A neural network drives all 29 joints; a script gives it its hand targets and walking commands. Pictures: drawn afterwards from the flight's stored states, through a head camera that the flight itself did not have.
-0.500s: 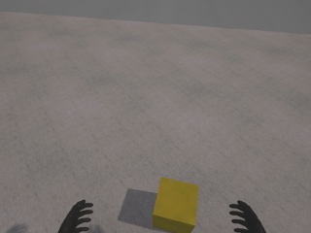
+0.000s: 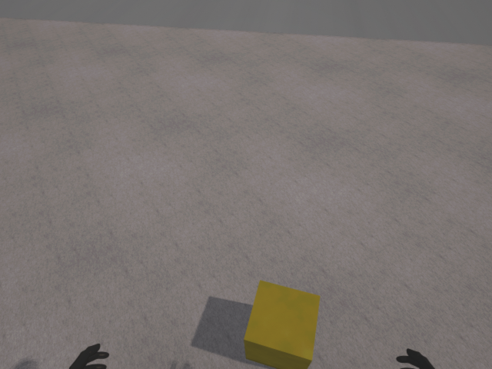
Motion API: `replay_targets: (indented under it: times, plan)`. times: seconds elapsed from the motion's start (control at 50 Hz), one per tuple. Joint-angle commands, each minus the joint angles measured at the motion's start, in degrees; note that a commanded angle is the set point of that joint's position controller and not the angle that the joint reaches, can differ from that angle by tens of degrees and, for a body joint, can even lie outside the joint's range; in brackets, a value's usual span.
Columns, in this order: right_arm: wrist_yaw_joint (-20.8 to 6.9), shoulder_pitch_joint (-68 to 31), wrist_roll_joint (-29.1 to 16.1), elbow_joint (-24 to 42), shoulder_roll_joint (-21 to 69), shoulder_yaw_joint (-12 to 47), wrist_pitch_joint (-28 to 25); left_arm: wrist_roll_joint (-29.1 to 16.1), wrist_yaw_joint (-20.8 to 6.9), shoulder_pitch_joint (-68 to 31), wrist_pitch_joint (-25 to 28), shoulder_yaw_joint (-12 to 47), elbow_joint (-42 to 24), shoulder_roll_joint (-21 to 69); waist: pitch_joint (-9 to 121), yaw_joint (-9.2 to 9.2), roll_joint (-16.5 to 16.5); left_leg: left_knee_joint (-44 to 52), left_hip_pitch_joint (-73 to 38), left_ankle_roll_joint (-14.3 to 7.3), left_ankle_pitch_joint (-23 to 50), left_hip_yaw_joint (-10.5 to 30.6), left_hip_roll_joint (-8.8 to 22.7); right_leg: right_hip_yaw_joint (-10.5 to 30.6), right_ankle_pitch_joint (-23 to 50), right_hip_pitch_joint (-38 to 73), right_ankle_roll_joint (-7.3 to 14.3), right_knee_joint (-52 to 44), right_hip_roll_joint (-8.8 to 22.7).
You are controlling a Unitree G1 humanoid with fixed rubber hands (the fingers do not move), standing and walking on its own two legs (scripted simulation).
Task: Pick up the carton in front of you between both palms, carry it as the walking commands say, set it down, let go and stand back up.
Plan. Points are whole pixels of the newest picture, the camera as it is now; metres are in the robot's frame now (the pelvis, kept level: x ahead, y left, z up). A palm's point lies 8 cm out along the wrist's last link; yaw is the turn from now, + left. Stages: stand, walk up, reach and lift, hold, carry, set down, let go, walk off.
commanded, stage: stand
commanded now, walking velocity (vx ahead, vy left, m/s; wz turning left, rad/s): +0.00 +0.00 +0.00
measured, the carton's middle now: (281, 328) +0.39 -0.09 -0.64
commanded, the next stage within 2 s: none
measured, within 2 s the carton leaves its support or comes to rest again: neither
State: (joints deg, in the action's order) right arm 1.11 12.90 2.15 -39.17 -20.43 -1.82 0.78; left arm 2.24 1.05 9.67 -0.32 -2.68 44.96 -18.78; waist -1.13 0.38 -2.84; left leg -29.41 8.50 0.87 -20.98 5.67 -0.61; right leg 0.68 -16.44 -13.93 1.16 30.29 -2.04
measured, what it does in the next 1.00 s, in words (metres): stands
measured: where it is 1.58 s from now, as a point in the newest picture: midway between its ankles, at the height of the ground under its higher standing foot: outside the picture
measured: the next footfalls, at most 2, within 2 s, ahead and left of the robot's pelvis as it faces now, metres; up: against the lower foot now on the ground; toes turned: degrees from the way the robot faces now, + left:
none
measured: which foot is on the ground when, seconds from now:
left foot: down 0.00-1.00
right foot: down 0.00-1.00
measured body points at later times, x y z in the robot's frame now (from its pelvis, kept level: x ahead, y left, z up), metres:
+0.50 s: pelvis -0.01 +0.00 +0.01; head -0.01 -0.01 +0.46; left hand +0.11 +0.31 -0.10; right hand +0.11 -0.30 -0.11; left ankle -0.06 +0.14 -0.73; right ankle +0.00 -0.11 -0.73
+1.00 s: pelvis -0.02 +0.00 +0.01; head -0.02 -0.01 +0.46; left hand +0.08 +0.31 -0.10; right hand +0.07 -0.31 -0.11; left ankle -0.06 +0.14 -0.73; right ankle +0.00 -0.11 -0.73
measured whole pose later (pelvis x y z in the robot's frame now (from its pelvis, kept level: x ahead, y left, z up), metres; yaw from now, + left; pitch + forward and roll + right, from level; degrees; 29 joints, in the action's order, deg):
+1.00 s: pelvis -0.02 +0.00 +0.01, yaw +0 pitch -2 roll +0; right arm 1.1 9.6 1.4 -55.2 -22.5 0.2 -0.5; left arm 1.1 0.4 6.1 0.2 -0.7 59.3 -21.0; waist -1.8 0.3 -1.2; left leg -21.6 3.9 0.9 -15.3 4.6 -0.6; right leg 1.4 -11.1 -9.8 0.8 23.3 -1.3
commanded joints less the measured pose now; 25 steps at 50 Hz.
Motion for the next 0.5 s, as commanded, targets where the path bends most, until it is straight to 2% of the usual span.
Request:
replay_targets:
  times: [0.0,0.2,0.48]
  plan:
    - [0.4,-0.7,-0.2,2.5,-7.8,-1.6,-0.9,-0.1,0.3,-1.8,0.8,-1.9,-2.2,-9.2,4.5,-0.17,3.2,2.8,1.8,-0.6,19.4,1.5,3.6,5.0,20.1,6.2,0.3,-3.8,6.0]
    - [0.6,-2.1,-0.5,-1.6,-8.8,-0.7,-1.3,-0.3,0.1,-3.3,0.9,-1.4,1.7,-9.8,3.7,-0.04,2.3,5.0,1.3,-0.7,19.9,1.9,4.2,5.1,20.5,7.8,0.3,-5.1,6.3]
    - [0.5,-3.8,-0.6,-7.4,-10.1,-0.1,-1.6,-0.7,-0.2,-5.0,0.9,-0.7,6.8,-10.7,1.8,0.05,2.5,8.9,0.8,-1.0,15.9,2.6,4.9,5.9,15.7,8.1,0.3,-8.0,6.8]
